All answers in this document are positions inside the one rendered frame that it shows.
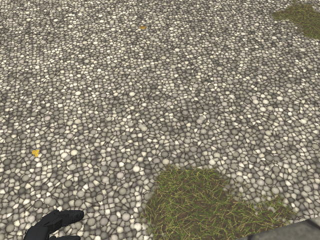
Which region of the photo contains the left robot hand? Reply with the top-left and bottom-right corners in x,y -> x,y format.
23,209 -> 84,240

